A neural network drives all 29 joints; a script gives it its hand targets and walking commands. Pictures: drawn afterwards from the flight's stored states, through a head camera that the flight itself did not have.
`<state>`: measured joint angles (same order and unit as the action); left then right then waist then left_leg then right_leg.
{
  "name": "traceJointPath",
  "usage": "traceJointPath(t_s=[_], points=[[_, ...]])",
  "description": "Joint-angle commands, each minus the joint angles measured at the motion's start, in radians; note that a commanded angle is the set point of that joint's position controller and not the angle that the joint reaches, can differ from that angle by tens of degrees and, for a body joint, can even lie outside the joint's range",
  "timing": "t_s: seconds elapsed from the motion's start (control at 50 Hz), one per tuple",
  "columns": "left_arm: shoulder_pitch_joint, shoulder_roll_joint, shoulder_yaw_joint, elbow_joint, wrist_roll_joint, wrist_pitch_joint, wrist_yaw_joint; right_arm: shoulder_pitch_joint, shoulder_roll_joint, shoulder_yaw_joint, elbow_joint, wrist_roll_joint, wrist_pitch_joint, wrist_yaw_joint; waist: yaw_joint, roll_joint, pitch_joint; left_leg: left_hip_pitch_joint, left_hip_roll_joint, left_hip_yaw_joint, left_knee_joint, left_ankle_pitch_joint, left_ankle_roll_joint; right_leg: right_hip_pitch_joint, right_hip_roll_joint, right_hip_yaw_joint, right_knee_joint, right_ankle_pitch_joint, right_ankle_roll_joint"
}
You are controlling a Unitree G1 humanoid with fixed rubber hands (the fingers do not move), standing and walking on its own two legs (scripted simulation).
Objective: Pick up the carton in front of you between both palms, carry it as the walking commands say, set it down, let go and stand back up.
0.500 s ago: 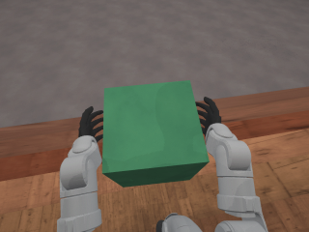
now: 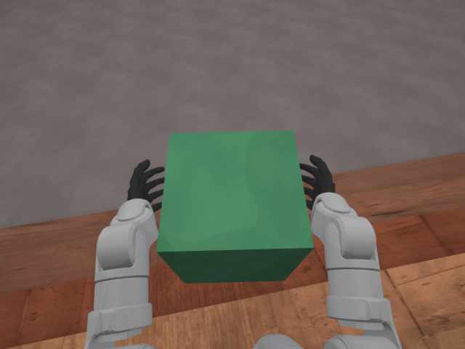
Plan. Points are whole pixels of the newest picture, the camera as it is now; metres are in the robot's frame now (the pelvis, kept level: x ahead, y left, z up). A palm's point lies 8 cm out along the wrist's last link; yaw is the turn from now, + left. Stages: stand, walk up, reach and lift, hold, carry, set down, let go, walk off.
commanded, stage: carry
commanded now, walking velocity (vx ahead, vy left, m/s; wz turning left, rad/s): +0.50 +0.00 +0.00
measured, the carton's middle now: (233, 214) +0.34 -0.02 +0.02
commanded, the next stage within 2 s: none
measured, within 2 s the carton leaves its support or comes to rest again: neither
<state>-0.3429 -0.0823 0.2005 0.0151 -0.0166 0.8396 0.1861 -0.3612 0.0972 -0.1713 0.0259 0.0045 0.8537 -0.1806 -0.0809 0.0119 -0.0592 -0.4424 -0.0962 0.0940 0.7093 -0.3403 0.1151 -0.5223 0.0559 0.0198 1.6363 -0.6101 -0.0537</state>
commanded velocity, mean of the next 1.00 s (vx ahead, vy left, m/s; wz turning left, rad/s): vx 0.50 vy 0.00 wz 0.00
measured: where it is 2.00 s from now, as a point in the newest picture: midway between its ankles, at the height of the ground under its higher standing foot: (220, 180)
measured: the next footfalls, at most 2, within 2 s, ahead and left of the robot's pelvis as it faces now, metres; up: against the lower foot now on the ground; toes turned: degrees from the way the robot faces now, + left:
right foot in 0.30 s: +0.39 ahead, -0.09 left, -0.12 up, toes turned -3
left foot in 0.68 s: +0.67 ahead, +0.05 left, -0.25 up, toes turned +1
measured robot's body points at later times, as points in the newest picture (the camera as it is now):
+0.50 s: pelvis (238, 234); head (234, 51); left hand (165, 141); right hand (264, 127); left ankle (206, 298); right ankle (249, 316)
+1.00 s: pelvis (221, 161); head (211, 40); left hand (183, 101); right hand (252, 94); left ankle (216, 268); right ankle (243, 216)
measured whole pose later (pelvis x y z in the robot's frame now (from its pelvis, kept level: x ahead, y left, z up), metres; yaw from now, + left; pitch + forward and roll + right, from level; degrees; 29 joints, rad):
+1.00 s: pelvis +0.77 -0.03 -0.30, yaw +0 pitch +3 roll +2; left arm -0.26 -0.13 0.25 -0.03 0.03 0.83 0.17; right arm -0.37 0.10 -0.15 0.09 0.05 0.83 -0.20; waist -0.11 -0.04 -0.04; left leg -0.27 -0.11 0.05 0.99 -0.77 0.10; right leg -0.67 -0.03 0.00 0.67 0.25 -0.07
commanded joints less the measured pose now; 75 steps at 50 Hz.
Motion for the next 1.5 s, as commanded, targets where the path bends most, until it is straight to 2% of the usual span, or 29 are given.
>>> traceJointPath(t_s=[0.0, 0.2, 0.26, 0.28, 0.3, 0.32, 0.34, 0.4, 0.46, 0.58, 0.62, 0.66, 0.68, 0.7, 0.76, 0.8, 0.96, 1.0, 1.04, 1.06, 1.08, 1.1, 1.14, 1.34, 1.4, 1.42, 1.44, 1.46, 1.48], points=[[-0.378, -0.632, -0.438, -0.059, -0.044, 0.013, 0.009, -0.501, 0.72, 0.632, -0.128, 0.215, -0.005, 0.008, -0.026, -0.042, -0.383, 0.705, 0.413, -0.709, -0.001, 0.577, 0.224, -0.567, -0.087, 0.116, -0.12, 0.069, 0.003], [-0.466, -0.678, -0.556, -0.157, -0.076, -0.048, -0.019, -0.472, 0.769, 0.626, -0.086, 0.24, -0.051, 0.049, -0.018, 0.127, -0.234, 0.099, 0.12, -0.156, 0.15, 0.191, 0.066, 0.191, -0.016, -0.146, -1.109, 1.012, -0.009], [-0.383, -0.622, -0.551, -0.136, -0.085, -0.027, -0.008, -0.405, 0.698, 0.584, -0.078, 0.175, -0.036, 0.02, 0.299, -0.051, -0.398, -0.017, 0.129, -0.022, 0.778, 0.545, -0.053, 0.669, -0.028, -0.147, -1.091, 0.891, -0.077], [-0.347, -0.597, -0.539, -0.11, -0.081, -0.011, -0.008, -0.406, 0.671, 0.557, -0.089, 0.137, -0.027, 0.003, 0.309, -0.168, -0.282, -0.174, -0.003, 0.012, 1.071, -0.163, -0.075, 0.668, -0.127, -0.036, -1.12, 1.009, -0.105], [-0.359, -0.565, -0.552, -0.071, -0.089, 0.002, 0.002, -0.366, 0.631, 0.497, -0.043, 0.099, -0.009, -0.005, 0.172, -0.247, -0.344, -0.393, -0.013, -0.151, 1.078, -0.308, -0.091, 0.859, -0.282, 0.302, -0.938, 1.337, -0.189], [-0.408, -0.59, -0.599, -0.096, -0.144, 0.007, 0.006, -0.296, 0.57, 0.444, -0.054, 0.07, -0.005, -0.015, 0.175, -0.247, -0.457, -0.576, 0.004, -0.198, 1.118, -0.278, -0.082, 0.902, -0.454, 0.667, -1.066, 0.673, -0.381], [-0.443, -0.666, -0.629, -0.073, -0.165, 0.011, 0.001, -0.355, 0.546, 0.407, -0.054, 0.047, 0.002, -0.025, 0.208, -0.014, -0.287, -0.546, 0.093, -0.205, 0.886, -0.236, -0.077, 0.717, -0.356, 0.627, -1.053, 0.738, -0.317], [-0.582, -0.772, -0.68, -0.105, -0.254, 0.007, -0.039, -0.368, 0.612, 0.374, -0.018, 0.028, -0.013, -0.018, 0.155, 0.06, -0.306, -0.436, 0.135, -0.237, 0.6, -0.107, -0.086, 0.451, -0.37, 0.54, -1.022, 0.705, -0.322], [-0.635, -0.851, -0.691, -0.087, -0.286, -0.019, -0.074, -0.46, 0.71, 0.423, -0.058, 0.049, -0.045, 0.003, 0.154, -0.101, -0.329, -0.264, 0.116, -0.12, 0.5, 0.155, -0.08, 0.343, -0.316, 0.377, -0.986, 0.852, -0.252], [-0.493, -0.825, -0.656, -0.054, -0.224, -0.051, -0.073, -0.469, 0.715, 0.528, -0.141, 0.083, -0.075, 0.019, 0.193, -0.126, -0.242, 0.066, 0.041, 0.022, -0.148, 0.739, -0.067, 0.16, -0.101, 0.069, -0.826, 0.426, -0.137], [-0.438, -0.779, -0.633, -0.061, -0.189, -0.046, -0.057, -0.459, 0.677, 0.54, -0.149, 0.089, -0.067, 0.015, 0.119, -0.157, -0.323, 0.227, 0.022, 0.068, -0.047, 0.734, -0.03, 0.163, -0.123, -0.009, -0.647, 0.58, -0.09], [-0.431, -0.728, -0.602, -0.076, -0.141, -0.034, -0.035, -0.414, 0.643, 0.547, -0.148, 0.101, -0.048, 0.015, -0.083, -0.011, -0.345, 0.464, 0.049, 0.053, -0.226, 0.606, 0.014, 0.106, -0.099, -0.085, -0.172, 0.802, -0.03], [-0.426, -0.685, -0.566, -0.085, -0.112, -0.021, -0.021, -0.376, 0.616, 0.527, -0.116, 0.094, -0.035, 0.011, -0.102, 0.189, -0.272, 0.573, 0.148, -0.074, -0.207, 0.723, 0.031, -0.121, 0.017, -0.127, 0.099, 0.106, -0.014], [-0.388, -0.621, -0.527, -0.07, -0.077, 0.002, -0.009, -0.349, 0.584, 0.523, -0.073, 0.104, -0.023, -0.003, 0.004, 0.275, -0.318, 0.741, 0.317, -0.445, -0.046, 1.088, 0.132, -0.344, 0.039, -0.016, 0.09, -0.02, 0.019], [-0.314, -0.575, -0.421, -0.03, -0.032, 0.01, 0.021, -0.448, 0.654, 0.604, -0.089, 0.195, -0.003, -0.008, -0.027, -0.025, -0.387, 0.732, 0.425, -0.726, -0.022, 0.512, 0.248, -0.586, -0.073, 0.126, -0.086, 0.046, 0.006], [-0.371, -0.621, -0.405, -0.017, -0.017, 0.004, 0.011, -0.579, 0.743, 0.652, -0.125, 0.264, -0.006, 0.023, 0.005, -0.105, -0.288, 0.429, 0.409, -0.682, -0.083, 0.516, 0.246, -0.414, -0.103, 0.091, -0.378, 0.143, 0.03], [-0.515, -0.721, -0.56, -0.128, -0.091, -0.045, -0.024, -0.512, 0.799, 0.611, -0.056, 0.241, -0.049, 0.05, -0.033, 0.103, -0.222, 0.099, 0.12, -0.184, 0.087, 0.208, 0.084, 0.124, -0.013, -0.14, -1.074, 0.975, -0.01], [-0.47, -0.686, -0.563, -0.129, -0.098, -0.042, -0.015, -0.446, 0.753, 0.591, -0.056, 0.206, -0.048, 0.033, 0.069, 0.13, -0.325, 0.109, 0.144, -0.119, 0.306, 0.41, 0.03, 0.341, 0.018, -0.195, -0.984, 1.008, -0.032], [-0.405, -0.645, -0.558, -0.107, -0.104, -0.027, -0.009, -0.409, 0.696, 0.558, -0.055, 0.155, -0.039, 0.01, 0.281, -0.069, -0.368, 0.0, 0.113, -0.037, 0.813, 0.531, -0.055, 0.618, -0.021, -0.148, -1.144, 0.874, -0.079], [-0.379, -0.621, -0.55, -0.087, -0.103, -0.014, -0.009, -0.397, 0.667, 0.523, -0.058, 0.117, -0.033, -0.006, 0.281, -0.175, -0.272, -0.23, -0.009, -0.013, 1.045, -0.266, -0.079, 0.701, -0.147, -0.013, -1.102, 1.053, -0.101], [-0.383, -0.59, -0.562, -0.04, -0.111, -0.006, 0.002, -0.36, 0.618, 0.471, -0.027, 0.076, -0.014, -0.013, 0.165, -0.295, -0.364, -0.437, 0.009, -0.151, 1.045, -0.317, -0.089, 0.894, -0.299, 0.34, -0.931, 1.315, -0.209], [-0.401, -0.616, -0.595, -0.052, -0.146, -0.003, 0.004, -0.333, 0.565, 0.435, -0.043, 0.064, -0.007, -0.022, 0.204, -0.215, -0.396, -0.548, 0.022, -0.167, 1.013, -0.308, -0.088, 0.884, -0.36, 0.553, -1.006, 0.988, -0.303], [-0.492, -0.704, -0.644, -0.092, -0.2, 0.007, -0.007, -0.341, 0.584, 0.389, -0.028, 0.046, -0.009, -0.028, 0.178, 0.014, -0.393, -0.59, 0.104, -0.233, 0.86, -0.211, -0.076, 0.739, -0.382, 0.645, -0.984, 0.726, -0.332], [-0.503, -0.812, -0.657, -0.063, -0.235, -0.047, -0.07, -0.481, 0.707, 0.527, -0.151, 0.094, -0.073, 0.019, 0.195, -0.12, -0.243, 0.066, 0.048, 0.007, -0.17, 0.751, -0.068, 0.169, -0.093, 0.088, -0.845, 0.409, -0.139], [-0.421, -0.747, -0.62, -0.068, -0.177, -0.037, -0.045, -0.44, 0.651, 0.544, -0.16, 0.103, -0.059, 0.014, 0.039, -0.101, -0.347, 0.358, 0.03, 0.061, -0.14, 0.681, -0.02, 0.168, -0.111, -0.013, -0.492, 0.726, -0.066], [-0.422, -0.711, -0.597, -0.075, -0.149, -0.027, -0.036, -0.406, 0.639, 0.54, -0.143, 0.104, -0.05, 0.011, -0.081, 0.025, -0.357, 0.496, 0.045, 0.057, -0.248, 0.628, 0.003, 0.11, -0.089, -0.077, -0.211, 0.782, -0.028], [-0.414, -0.675, -0.566, -0.082, -0.115, -0.018, -0.02, -0.373, 0.605, 0.527, -0.123, 0.103, -0.035, 0.013, -0.079, 0.166, -0.274, 0.578, 0.158, -0.062, -0.225, 0.73, 0.024, -0.107, 0.016, -0.097, 0.071, 0.082, -0.018], [-0.368, -0.607, -0.517, -0.051, -0.078, 0.002, -0.002, -0.35, 0.577, 0.521, -0.077, 0.117, -0.02, 0.002, 0.006, 0.145, -0.322, 0.772, 0.292, -0.321, -0.022, 1.069, 0.07, -0.321, 0.023, -0.005, 0.065, -0.074, 0.0], [-0.275, -0.589, -0.468, -0.071, -0.054, 0.014, 0.005, -0.397, 0.581, 0.571, -0.103, 0.149, -0.019, -0.014, -0.014, 0.234, -0.477, 0.827, 0.504, -0.761, -0.159, 0.384, 0.305, -0.476, 0.018, 0.059, 0.105, -0.023, 0.021]])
